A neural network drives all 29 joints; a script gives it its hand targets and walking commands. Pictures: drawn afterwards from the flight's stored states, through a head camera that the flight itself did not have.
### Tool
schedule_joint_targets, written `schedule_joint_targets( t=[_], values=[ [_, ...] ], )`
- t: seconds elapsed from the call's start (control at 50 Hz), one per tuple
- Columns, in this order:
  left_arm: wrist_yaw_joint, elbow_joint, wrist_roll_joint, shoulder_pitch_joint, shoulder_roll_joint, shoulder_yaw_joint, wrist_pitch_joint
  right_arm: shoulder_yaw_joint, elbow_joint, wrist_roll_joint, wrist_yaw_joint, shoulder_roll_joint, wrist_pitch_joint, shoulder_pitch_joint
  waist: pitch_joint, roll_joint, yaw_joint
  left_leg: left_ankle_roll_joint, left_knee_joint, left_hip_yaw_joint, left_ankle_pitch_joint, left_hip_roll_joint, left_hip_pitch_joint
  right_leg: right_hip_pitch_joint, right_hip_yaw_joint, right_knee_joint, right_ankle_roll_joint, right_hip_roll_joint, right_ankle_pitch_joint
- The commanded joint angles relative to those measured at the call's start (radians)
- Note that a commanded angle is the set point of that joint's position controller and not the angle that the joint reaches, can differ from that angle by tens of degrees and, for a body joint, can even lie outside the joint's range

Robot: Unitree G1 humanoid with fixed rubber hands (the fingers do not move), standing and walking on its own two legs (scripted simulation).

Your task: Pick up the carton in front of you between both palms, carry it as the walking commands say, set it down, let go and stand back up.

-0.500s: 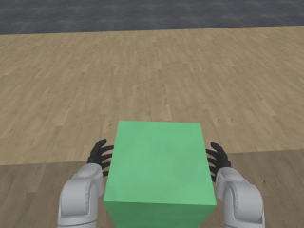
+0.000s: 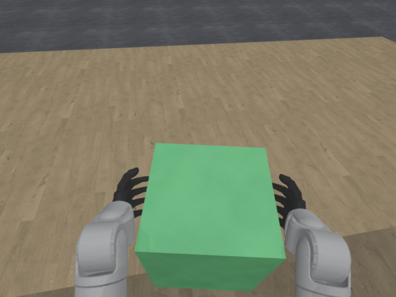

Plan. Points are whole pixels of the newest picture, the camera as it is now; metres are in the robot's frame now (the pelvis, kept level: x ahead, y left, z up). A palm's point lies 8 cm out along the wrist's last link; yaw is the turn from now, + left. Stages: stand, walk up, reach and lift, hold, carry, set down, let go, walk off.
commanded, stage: carry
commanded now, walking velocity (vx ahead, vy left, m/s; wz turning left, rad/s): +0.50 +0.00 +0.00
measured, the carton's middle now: (206, 222) +0.29 -0.01 +0.01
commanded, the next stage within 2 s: none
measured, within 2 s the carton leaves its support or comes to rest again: neither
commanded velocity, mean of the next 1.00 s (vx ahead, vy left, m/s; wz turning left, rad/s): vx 0.50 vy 0.00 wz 0.00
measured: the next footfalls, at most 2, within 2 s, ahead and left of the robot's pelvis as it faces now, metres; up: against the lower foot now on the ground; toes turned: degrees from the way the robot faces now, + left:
right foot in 0.20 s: +0.33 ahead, -0.11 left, +0.00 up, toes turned -9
left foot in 0.66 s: +0.61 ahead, +0.07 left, -0.02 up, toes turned +6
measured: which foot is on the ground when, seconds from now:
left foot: down 0.00-0.22, up 0.24-0.64, down 0.66-1.00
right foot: up 0.00-0.18, down 0.20-0.66, up 0.68-1.00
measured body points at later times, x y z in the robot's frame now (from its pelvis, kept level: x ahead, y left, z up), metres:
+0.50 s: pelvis +0.33 -0.04 -0.01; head +0.37 -0.05 +0.44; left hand +0.67 +0.14 +0.09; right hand +0.70 -0.17 +0.09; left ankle +0.40 +0.11 -0.69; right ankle +0.29 -0.11 -0.75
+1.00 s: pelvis +0.66 +0.01 -0.04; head +0.75 +0.02 +0.40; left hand +1.05 +0.16 +0.05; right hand +1.04 -0.15 +0.05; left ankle +0.57 +0.06 -0.77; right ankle +0.76 -0.12 -0.73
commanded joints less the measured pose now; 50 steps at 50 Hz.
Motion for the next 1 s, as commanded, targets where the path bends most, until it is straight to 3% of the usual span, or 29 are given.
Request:
schedule_joint_targets(
  t=[0.0, 0.12, 0.16, 0.18, 0.2, 0.22, 0.24, 0.28, 0.3, 0.32, 0.38, 0.44, 0.52, 0.58, 0.6, 0.62, 0.64, 0.66, 0.68, 0.7, 0.72, 0.74, 0.76, 0.78, 0.88, 0.98],
  values=[
    [-0.224, -0.048, -0.382, -0.402, -0.904, -0.714, -0.009, 0.719, -0.079, 0.425, 0.274, 0.883, 0.004, -0.438, -0.235, 0.136, 0.007, 0.074, -0.093, -0.14, 0.36, 0.212, 0.268, -0.046, -0.056, -0.184, 0.009, 0.014, 0.077],
    [-0.237, -0.045, -0.418, -0.495, -0.834, -0.723, 0.018, 0.705, -0.042, 0.394, 0.26, 0.812, 0.017, -0.486, -0.159, 0.169, 0.006, 0.044, -0.002, -0.061, 0.551, 0.197, 0.271, 0.095, -0.131, -0.372, -0.038, 0.064, 0.178],
    [-0.239, -0.017, -0.422, -0.533, -0.807, -0.714, 0.021, 0.708, -0.031, 0.395, 0.252, 0.785, 0.022, -0.544, -0.235, 0.136, 0.038, 0.005, 0.24, 0.017, 0.644, 0.146, 0.202, 0.357, -0.195, -0.427, -0.048, 0.136, 0.126],
    [-0.24, 0.005, -0.422, -0.544, -0.786, -0.702, 0.022, 0.71, -0.024, 0.394, 0.248, 0.764, 0.024, -0.584, -0.31, 0.074, 0.074, -0.017, 0.44, 0.017, 0.509, 0.113, 0.076, 0.571, -0.145, -0.417, -0.045, 0.103, 0.055],
    [-0.239, 0.031, -0.409, -0.56, -0.747, -0.683, 0.02, 0.72, -0.018, 0.402, 0.244, 0.76, 0.031, -0.626, -0.392, -0.15, 0.085, -0.057, 0.732, -0.007, 0.208, 0.037, -0.159, 0.759, 0.282, -0.482, -0.138, -0.16, -0.072],
    [-0.238, 0.062, -0.415, -0.59, -0.752, -0.677, 0.015, 0.724, 0.0, 0.41, 0.24, 0.77, 0.032, -0.659, -0.409, -0.338, 0.1, -0.071, 0.965, -0.108, -0.258, -0.091, -0.425, 0.884, 0.632, -0.622, -0.257, -0.293, -0.035],
    [-0.239, 0.064, -0.437, -0.64, -0.765, -0.683, 0.013, 0.714, 0.039, 0.41, 0.235, 0.786, 0.026, -0.7, -0.388, -0.255, 0.082, -0.036, 1.11, -0.216, -0.281, -0.036, -0.521, 0.881, 0.561, -0.6, -0.269, -0.301, 0.077],
    [-0.24, 0.073, -0.471, -0.742, -0.818, -0.703, -0.004, 0.705, 0.069, 0.419, 0.228, 0.822, 0.006, -0.778, -0.369, -0.075, 0.082, 0.0, 1.079, -0.253, -0.196, 0.041, -0.549, 0.761, 0.379, -0.537, -0.222, -0.246, 0.27],
    [-0.242, 0.078, -0.49, -0.799, -0.839, -0.707, -0.012, 0.699, 0.084, 0.425, 0.222, 0.837, -0.004, -0.814, -0.369, -0.049, 0.07, 0.004, 1.006, -0.259, -0.15, 0.061, -0.521, 0.7, 0.315, -0.548, -0.194, -0.224, 0.246],
    [-0.243, 0.089, -0.505, -0.852, -0.853, -0.709, -0.021, 0.698, 0.1, 0.426, 0.215, 0.843, -0.013, -0.848, -0.377, -0.064, 0.063, 0.003, 0.956, -0.248, -0.118, 0.062, -0.488, 0.658, 0.267, -0.565, -0.178, -0.208, 0.2],
    [-0.242, 0.155, -0.53, -0.955, -0.854, -0.695, -0.039, 0.677, 0.171, 0.415, 0.192, 0.842, -0.034, -0.929, -0.365, -0.102, 0.06, -0.009, 0.821, -0.209, -0.087, 0.052, -0.507, 0.621, 0.193, -0.594, -0.201, -0.191, 0.168],
    [-0.232, 0.227, -0.535, -1.023, -0.841, -0.658, -0.044, 0.646, 0.23, 0.416, 0.175, 0.833, -0.039, -1.011, -0.327, -0.104, 0.073, -0.025, 0.615, -0.175, -0.014, 0.049, -0.534, 0.636, 0.122, -0.581, -0.214, -0.159, 0.25],
    [-0.216, 0.318, -0.525, -1.087, -0.839, -0.602, -0.035, 0.595, 0.315, 0.431, 0.169, 0.834, -0.026, -1.092, -0.3, -0.125, 0.085, -0.01, 0.364, -0.104, 0.162, -0.008, -0.443, 0.646, 0.025, -0.518, -0.176, -0.101, 0.408],
    [-0.206, 0.374, -0.509, -1.137, -0.855, -0.561, -0.024, 0.559, 0.37, 0.443, 0.181, 0.853, -0.012, -1.153, -0.293, -0.14, 0.088, 0.019, 0.225, -0.09, 0.229, -0.028, -0.369, 0.705, 0.007, -0.441, -0.135, -0.104, 0.506],
    [-0.203, 0.392, -0.505, -1.156, -0.866, -0.552, -0.02, 0.544, 0.391, 0.446, 0.186, 0.859, -0.008, -1.168, -0.31, -0.134, 0.07, 0.029, 0.182, -0.076, 0.239, -0.044, -0.296, 0.711, -0.011, -0.375, -0.113, -0.098, 0.58],
    [-0.202, 0.409, -0.505, -1.174, -0.879, -0.546, -0.016, 0.528, 0.416, 0.446, 0.191, 0.867, -0.005, -1.17, -0.351, -0.1, 0.032, 0.028, 0.121, -0.04, 0.262, -0.076, -0.145, 0.683, -0.058, -0.247, -0.081, -0.069, 0.609],
    [-0.2, 0.423, -0.502, -1.191, -0.89, -0.543, -0.013, 0.508, 0.438, 0.441, 0.197, 0.87, -0.002, -1.167, -0.401, -0.036, -0.01, 0.018, 0.126, -0.049, 0.256, -0.055, 0.04, 0.585, -0.086, -0.077, -0.057, -0.029, 0.486],
    [-0.198, 0.44, -0.498, -1.202, -0.899, -0.533, -0.009, 0.482, 0.457, 0.44, 0.202, 0.869, 0.003, -1.161, -0.46, 0.07, -0.04, 0.015, 0.218, -0.278, 0.316, 0.122, 0.227, 0.396, -0.057, 0.128, -0.038, 0.003, 0.19],
    [-0.198, 0.465, -0.495, -1.206, -0.925, -0.522, -0.002, 0.463, 0.478, 0.432, 0.205, 0.848, 0.001, -1.185, -0.505, 0.288, -0.019, 0.162, 0.141, -0.724, 0.348, 0.334, 0.425, 0.065, -0.005, 0.339, -0.007, 0.152, -0.267],
    [-0.194, 0.456, -0.488, -1.239, -0.926, -0.515, -0.001, 0.462, 0.489, 0.44, 0.208, 0.896, 0.001, -1.191, -0.476, 0.341, -0.048, 0.217, 0.146, -0.764, 0.418, 0.314, 0.456, -0.054, 0.072, 0.457, -0.03, 0.158, -0.347],
    [-0.19, 0.451, -0.488, -1.254, -0.964, -0.509, -0.002, 0.46, 0.455, 0.448, 0.213, 0.912, -0.001, -1.218, -0.484, 0.298, -0.048, 0.236, 0.164, -0.716, 0.418, 0.305, 0.483, -0.156, 0.105, 0.517, -0.048, 0.131, -0.335],
    [-0.185, 0.424, -0.483, -1.274, -0.978, -0.5, -0.007, 0.48, 0.416, 0.474, 0.22, 0.96, -0.003, -1.265, -0.465, 0.157, -0.048, 0.211, 0.173, -0.651, 0.451, 0.28, 0.444, -0.184, 0.117, 0.484, -0.054, 0.096, -0.285],
    [-0.177, 0.401, -0.482, -1.287, -0.998, -0.502, -0.011, 0.503, 0.368, 0.501, 0.224, 0.998, -0.007, -1.321, -0.452, 0.096, -0.04, 0.179, 0.168, -0.588, 0.495, 0.261, 0.397, -0.174, 0.122, 0.411, -0.053, 0.071, -0.22],
    [-0.168, 0.375, -0.476, -1.288, -1.008, -0.503, -0.016, 0.519, 0.325, 0.522, 0.225, 1.023, -0.01, -1.361, -0.456, 0.08, -0.031, 0.163, 0.159, -0.543, 0.531, 0.25, 0.363, -0.142, 0.12, 0.352, -0.048, 0.061, -0.184],
    [-0.133, 0.286, -0.435, -1.184, -0.992, -0.529, -0.035, 0.582, 0.201, 0.539, 0.21, 1.023, -0.021, -1.315, -0.488, 0.1, -0.048, 0.161, 0.203, -0.418, 0.76, 0.216, 0.424, -0.175, 0.068, 0.125, -0.041, 0.077, -0.121],
    [-0.128, 0.238, -0.398, -1.143, -0.9, -0.577, -0.041, 0.635, 0.191, 0.527, 0.213, 0.951, -0.03, -1.235, -0.435, 0.122, -0.086, 0.114, 0.244, -0.261, 0.828, 0.082, 0.399, -0.055, -0.05, -0.289, -0.038, 0.156, 0.199]
  ],
)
